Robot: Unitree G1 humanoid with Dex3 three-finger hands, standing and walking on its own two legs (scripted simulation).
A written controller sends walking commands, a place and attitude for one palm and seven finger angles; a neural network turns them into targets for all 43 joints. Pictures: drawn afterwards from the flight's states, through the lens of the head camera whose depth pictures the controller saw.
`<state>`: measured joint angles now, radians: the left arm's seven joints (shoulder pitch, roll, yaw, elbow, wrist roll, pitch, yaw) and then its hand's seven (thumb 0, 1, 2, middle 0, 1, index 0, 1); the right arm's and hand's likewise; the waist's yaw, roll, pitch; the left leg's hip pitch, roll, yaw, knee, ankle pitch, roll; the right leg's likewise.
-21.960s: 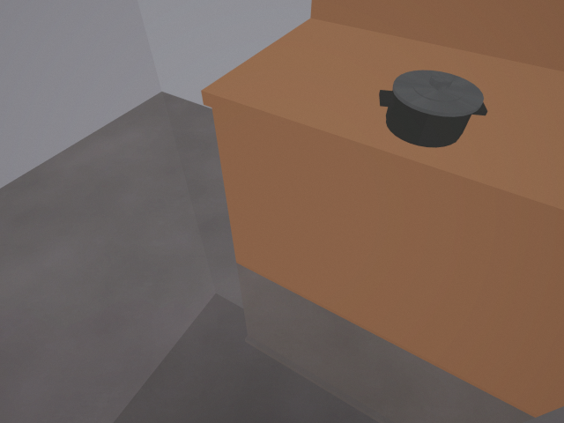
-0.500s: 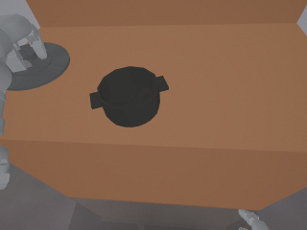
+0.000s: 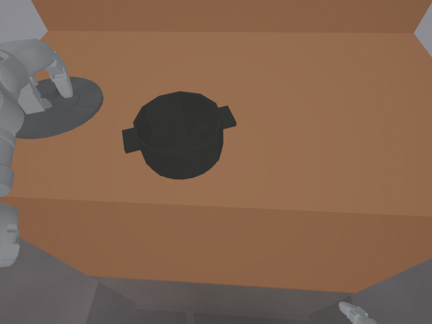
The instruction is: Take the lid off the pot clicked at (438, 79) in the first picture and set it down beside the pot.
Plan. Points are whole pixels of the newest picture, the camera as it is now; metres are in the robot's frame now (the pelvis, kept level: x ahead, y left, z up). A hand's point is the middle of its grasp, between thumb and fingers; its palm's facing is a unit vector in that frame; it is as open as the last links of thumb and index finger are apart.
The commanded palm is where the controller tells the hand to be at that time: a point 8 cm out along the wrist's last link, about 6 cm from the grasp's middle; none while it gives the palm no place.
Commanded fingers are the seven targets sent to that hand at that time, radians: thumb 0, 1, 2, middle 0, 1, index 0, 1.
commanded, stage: lower the lid onto the table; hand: left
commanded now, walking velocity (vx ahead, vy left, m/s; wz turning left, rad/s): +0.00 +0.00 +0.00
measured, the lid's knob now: (45, 92) +0.48 +0.30 +0.18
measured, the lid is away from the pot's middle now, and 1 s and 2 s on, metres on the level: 0.23 0.22 0.24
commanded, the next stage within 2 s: open the fingers wide in 1.56 s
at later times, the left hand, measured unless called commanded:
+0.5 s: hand (45, 112) +0.45 +0.30 +0.16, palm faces -0.35 -0.08 -0.93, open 6.4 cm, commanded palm +0.43 +0.30 +0.24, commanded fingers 0.00 0.61 1.11 -0.92 -0.89 -1.01 -0.93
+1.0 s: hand (61, 124) +0.45 +0.29 +0.13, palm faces -0.41 -0.08 -0.91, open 6.4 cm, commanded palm +0.44 +0.29 +0.20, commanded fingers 0.00 0.61 1.11 -0.92 -0.89 -1.01 -0.93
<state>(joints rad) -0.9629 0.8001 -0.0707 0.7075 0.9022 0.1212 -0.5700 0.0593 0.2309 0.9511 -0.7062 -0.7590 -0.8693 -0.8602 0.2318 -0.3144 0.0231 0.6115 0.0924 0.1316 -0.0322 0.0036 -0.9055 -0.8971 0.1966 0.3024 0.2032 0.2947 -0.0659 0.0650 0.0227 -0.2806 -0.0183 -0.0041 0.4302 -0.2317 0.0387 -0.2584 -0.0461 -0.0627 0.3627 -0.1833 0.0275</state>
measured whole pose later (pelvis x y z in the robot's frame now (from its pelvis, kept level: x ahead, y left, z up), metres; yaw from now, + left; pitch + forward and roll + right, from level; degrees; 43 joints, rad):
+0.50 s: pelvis +0.01 +0.01 +0.00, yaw +0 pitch +6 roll -1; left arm -0.85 0.78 -0.04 0.66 0.88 0.08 -0.55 0.06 0.24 0.95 -0.70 -0.76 -0.87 -0.86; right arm 0.23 -0.31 0.01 0.60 0.09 0.15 -0.01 0.00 -0.91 -0.90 0.20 0.30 0.20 0.29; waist -0.07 0.06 0.02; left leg -0.29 -0.03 0.00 0.44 -0.25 0.05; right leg -0.26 -0.05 -0.06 0.35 -0.19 0.04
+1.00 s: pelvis +0.01 +0.01 +0.00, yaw +0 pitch +6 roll -1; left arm -0.85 0.75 -0.07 0.76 0.88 0.03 -0.52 0.06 0.24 0.95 -0.70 -0.76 -0.87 -0.86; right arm 0.24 -0.30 0.01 0.62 0.08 0.15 -0.02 0.00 -0.91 -0.90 0.20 0.30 0.20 0.29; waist -0.08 0.06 0.01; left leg -0.31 -0.03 0.00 0.46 -0.26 0.05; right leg -0.28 -0.05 -0.06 0.37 -0.20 0.04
